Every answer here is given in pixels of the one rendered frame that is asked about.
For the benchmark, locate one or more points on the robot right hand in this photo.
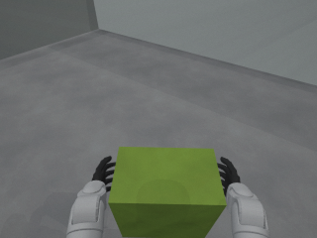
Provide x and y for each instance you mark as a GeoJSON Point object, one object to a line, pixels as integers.
{"type": "Point", "coordinates": [230, 175]}

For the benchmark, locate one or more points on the robot right forearm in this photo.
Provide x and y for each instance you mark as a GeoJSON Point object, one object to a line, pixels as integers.
{"type": "Point", "coordinates": [248, 217]}

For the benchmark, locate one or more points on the robot left hand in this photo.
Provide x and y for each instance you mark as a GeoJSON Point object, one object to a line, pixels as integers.
{"type": "Point", "coordinates": [101, 172]}

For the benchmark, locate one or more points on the robot left forearm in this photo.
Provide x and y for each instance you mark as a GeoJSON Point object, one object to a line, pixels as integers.
{"type": "Point", "coordinates": [86, 218]}

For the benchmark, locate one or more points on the carton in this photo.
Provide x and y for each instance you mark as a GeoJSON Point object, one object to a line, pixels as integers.
{"type": "Point", "coordinates": [159, 192]}

